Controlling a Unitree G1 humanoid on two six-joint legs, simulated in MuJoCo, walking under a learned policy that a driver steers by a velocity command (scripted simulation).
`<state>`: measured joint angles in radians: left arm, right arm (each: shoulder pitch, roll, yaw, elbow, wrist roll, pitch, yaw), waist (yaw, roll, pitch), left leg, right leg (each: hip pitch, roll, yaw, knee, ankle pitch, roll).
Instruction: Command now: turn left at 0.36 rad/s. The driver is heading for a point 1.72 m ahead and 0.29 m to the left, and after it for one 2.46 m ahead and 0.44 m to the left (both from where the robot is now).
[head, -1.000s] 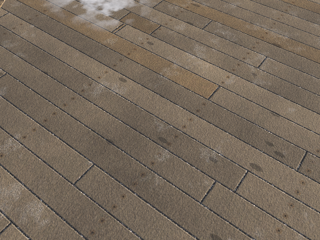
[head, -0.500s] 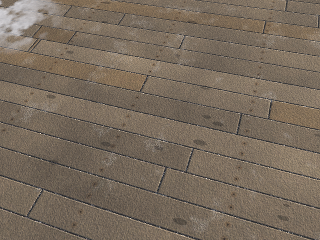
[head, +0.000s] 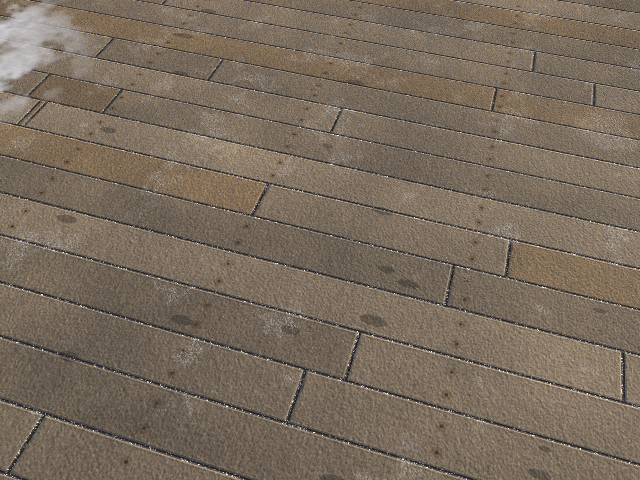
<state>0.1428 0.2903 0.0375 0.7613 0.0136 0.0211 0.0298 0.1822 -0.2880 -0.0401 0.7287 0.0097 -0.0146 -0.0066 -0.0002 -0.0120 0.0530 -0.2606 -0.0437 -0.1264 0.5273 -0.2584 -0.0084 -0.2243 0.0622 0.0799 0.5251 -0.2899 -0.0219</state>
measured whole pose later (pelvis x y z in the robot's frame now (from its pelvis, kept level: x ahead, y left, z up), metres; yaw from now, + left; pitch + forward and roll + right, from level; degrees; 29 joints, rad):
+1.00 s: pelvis +0.14 +0.06 +0.00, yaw +18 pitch +2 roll +0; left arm 0.26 0.30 0.04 0.73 -0.02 -0.09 -0.04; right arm 0.30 -0.32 -0.04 0.68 0.01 -0.07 0.01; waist 0.00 0.04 -0.01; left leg -0.33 -0.03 -0.05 0.97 -0.42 0.02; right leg -0.27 0.05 0.02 0.50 -0.27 -0.06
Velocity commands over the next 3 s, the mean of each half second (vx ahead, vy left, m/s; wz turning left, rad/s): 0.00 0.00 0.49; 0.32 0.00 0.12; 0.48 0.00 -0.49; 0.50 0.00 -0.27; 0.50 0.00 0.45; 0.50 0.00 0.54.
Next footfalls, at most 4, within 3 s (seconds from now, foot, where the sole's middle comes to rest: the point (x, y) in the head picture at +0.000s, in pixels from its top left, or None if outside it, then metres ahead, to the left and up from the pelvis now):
0.38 left None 0.02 0.16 -0.77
0.90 right None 0.21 -0.02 -0.77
1.36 left None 0.47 0.26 -0.77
1.86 right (342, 364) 0.74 -0.03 -0.77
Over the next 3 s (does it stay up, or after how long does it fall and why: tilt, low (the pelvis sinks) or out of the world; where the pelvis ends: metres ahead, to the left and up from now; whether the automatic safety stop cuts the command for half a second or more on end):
stays up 1.23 0.16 0.00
